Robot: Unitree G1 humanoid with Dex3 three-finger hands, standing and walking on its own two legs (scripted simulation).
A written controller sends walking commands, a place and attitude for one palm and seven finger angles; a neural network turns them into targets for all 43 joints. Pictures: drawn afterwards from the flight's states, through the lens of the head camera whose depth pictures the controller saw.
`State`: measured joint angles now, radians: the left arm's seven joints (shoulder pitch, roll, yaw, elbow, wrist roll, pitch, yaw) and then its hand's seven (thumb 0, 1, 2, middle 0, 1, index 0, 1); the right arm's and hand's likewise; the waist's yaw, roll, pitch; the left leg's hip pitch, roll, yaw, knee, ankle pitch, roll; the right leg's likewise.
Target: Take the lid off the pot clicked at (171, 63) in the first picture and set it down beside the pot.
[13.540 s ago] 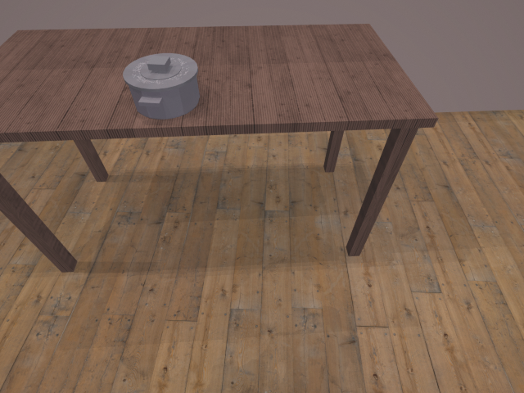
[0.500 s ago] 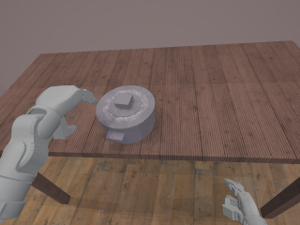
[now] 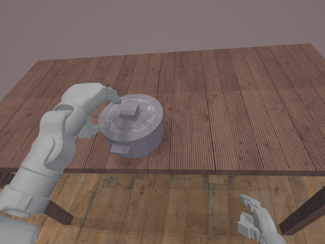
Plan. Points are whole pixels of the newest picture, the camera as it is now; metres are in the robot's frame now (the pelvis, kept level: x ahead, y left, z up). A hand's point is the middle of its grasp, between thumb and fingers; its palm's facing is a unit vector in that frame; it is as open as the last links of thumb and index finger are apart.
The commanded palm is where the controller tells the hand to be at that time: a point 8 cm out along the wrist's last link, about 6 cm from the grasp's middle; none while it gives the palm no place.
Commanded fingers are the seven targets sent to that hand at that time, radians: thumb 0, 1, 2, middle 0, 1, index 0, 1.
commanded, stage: move the open hand above the knob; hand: left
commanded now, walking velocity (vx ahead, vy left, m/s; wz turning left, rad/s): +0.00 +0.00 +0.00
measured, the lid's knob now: (129, 110) +0.44 +0.13 +0.09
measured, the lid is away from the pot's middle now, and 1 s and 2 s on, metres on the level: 0.00 0.00 0.00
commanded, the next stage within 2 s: lower the open fingers around the knob in 1.42 s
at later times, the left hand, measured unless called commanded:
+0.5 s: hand (113, 104) +0.40 +0.15 +0.16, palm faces -0.17 -0.06 -0.98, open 10.2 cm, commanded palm +0.38 +0.15 +0.23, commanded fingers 0.00 -0.34 1.50 -0.83 -0.08 -0.83 -0.08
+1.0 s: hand (124, 97) +0.42 +0.12 +0.16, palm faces -0.16 -0.07 -0.99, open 10.2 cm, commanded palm +0.39 +0.14 +0.23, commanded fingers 0.00 -0.34 1.50 -0.83 -0.08 -0.83 -0.08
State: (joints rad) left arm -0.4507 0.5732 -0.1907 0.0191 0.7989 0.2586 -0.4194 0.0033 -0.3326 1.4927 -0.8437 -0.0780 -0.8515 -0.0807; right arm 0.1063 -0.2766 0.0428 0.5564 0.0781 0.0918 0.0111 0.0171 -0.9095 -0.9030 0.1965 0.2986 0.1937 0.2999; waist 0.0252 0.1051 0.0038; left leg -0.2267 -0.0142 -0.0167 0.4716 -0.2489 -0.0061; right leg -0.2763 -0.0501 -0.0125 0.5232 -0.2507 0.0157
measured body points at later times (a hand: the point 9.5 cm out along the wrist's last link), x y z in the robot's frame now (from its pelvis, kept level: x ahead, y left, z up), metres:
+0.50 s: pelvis +0.01 +0.00 +0.00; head +0.02 -0.05 +0.45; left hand +0.40 +0.15 +0.21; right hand +0.20 -0.23 -0.11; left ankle +0.00 +0.13 -0.74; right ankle +0.02 -0.13 -0.74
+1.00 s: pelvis +0.02 +0.00 +0.00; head +0.02 -0.05 +0.45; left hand +0.42 +0.12 +0.22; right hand +0.20 -0.23 -0.11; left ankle +0.00 +0.13 -0.74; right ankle +0.02 -0.13 -0.74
